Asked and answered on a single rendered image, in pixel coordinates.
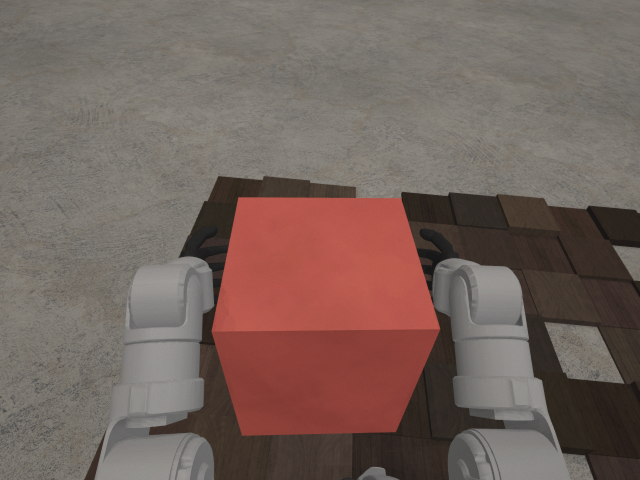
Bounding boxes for left robot forearm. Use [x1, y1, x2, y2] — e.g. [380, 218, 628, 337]
[94, 256, 214, 480]

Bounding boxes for robot right shin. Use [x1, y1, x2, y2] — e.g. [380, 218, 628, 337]
[358, 467, 386, 479]

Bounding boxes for carton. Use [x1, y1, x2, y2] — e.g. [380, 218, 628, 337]
[211, 197, 440, 436]

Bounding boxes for left robot upper arm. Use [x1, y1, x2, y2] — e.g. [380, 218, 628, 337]
[97, 433, 214, 480]

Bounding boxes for robot left hand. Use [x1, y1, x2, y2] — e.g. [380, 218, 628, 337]
[180, 226, 229, 304]

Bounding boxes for right robot upper arm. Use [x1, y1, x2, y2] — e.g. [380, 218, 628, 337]
[448, 429, 569, 480]

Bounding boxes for robot right hand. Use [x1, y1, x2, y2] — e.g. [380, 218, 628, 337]
[416, 229, 459, 303]

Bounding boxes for right robot forearm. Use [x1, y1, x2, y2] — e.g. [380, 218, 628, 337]
[432, 258, 571, 480]

